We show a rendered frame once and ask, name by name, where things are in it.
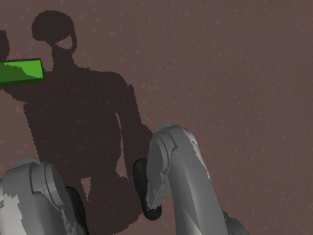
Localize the small box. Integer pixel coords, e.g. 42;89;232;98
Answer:
0;60;45;87

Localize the right robot hand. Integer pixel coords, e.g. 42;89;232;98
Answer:
223;211;250;235

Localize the right robot foot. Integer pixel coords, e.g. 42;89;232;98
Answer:
133;158;162;221

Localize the left robot foot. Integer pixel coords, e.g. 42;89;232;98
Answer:
65;186;90;235

